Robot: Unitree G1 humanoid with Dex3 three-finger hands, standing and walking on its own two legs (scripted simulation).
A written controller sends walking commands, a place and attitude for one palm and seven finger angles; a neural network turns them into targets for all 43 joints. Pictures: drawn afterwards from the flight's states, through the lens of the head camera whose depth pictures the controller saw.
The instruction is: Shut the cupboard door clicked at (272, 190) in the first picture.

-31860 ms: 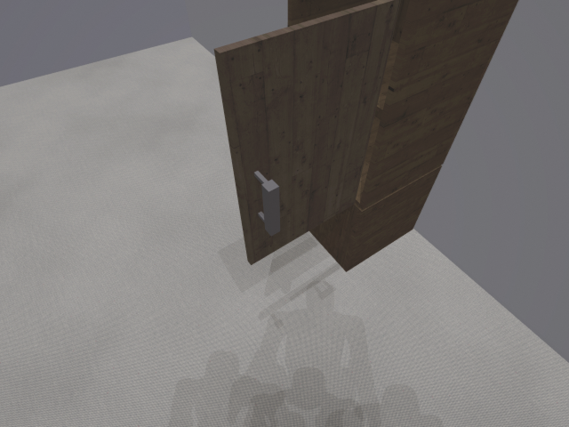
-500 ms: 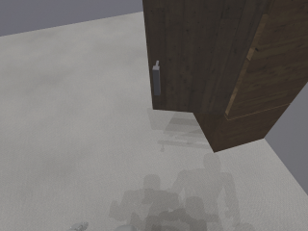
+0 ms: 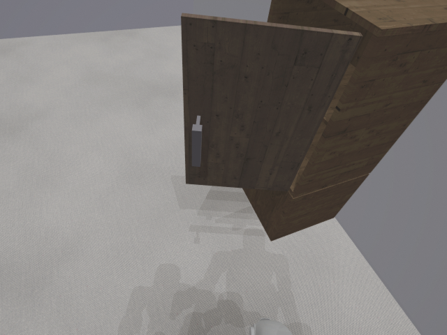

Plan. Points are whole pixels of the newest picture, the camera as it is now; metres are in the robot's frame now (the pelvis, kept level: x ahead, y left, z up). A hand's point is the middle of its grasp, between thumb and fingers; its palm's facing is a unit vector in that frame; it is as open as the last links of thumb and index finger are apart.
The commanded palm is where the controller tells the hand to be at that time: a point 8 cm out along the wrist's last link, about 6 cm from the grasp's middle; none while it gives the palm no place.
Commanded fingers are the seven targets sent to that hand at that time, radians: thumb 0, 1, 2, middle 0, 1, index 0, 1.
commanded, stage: take the last steps up to it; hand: left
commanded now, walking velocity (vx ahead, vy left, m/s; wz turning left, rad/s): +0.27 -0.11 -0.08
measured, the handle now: (197, 141) +0.64 +0.09 -0.10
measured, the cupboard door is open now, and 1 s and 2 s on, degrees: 66 66 66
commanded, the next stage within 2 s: come to a stop and stand still in 0.32 s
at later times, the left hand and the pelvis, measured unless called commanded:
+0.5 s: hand (179, 306) +0.21 +0.09 -0.18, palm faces +0.06 -0.98 -0.19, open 7.2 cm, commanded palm none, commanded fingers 0.00 0.90 0.90 -0.20 -0.30 -0.20 -0.30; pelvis +0.16 -0.09 -0.01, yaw +1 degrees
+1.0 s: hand (170, 313) +0.20 +0.11 -0.18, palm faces +0.01 -0.96 -0.27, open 7.3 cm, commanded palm none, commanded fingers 0.00 0.90 0.90 -0.20 -0.30 -0.20 -0.30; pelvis +0.17 -0.08 -0.01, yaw -2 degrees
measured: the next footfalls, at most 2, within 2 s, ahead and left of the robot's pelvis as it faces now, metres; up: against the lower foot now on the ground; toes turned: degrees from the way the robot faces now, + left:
right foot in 0.22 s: +0.19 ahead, -0.16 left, +0.00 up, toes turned +0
left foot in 0.56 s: +0.26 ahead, +0.02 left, +0.00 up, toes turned +7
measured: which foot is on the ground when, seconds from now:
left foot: down 0.00-0.22, up 0.24-0.54, down 0.56-0.86, up 0.88-1.00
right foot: up 0.00-0.20, down 0.22-1.00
